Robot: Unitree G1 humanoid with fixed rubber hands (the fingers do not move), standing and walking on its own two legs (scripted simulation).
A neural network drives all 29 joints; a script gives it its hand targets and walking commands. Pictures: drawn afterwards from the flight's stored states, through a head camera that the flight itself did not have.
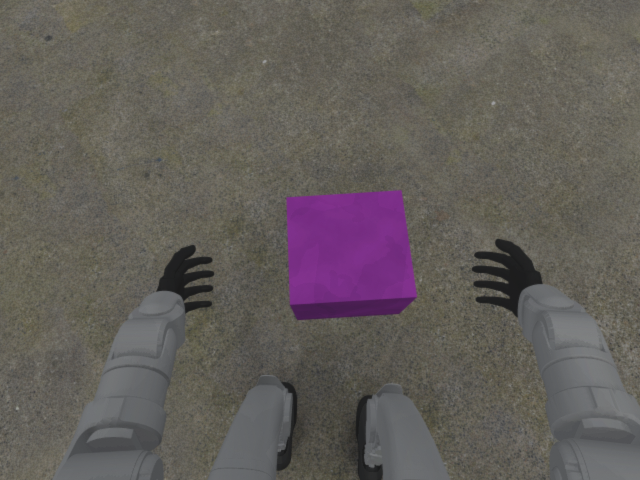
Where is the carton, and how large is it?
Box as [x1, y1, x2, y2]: [286, 190, 416, 319]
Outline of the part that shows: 401,190 286,197 290,305 297,319 398,313 416,297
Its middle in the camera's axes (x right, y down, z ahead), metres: +0.08 +0.05 +1.03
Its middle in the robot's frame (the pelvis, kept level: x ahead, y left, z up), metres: +0.55 -0.03 -0.58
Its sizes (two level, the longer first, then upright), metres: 0.289 0.271 0.236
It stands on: the floor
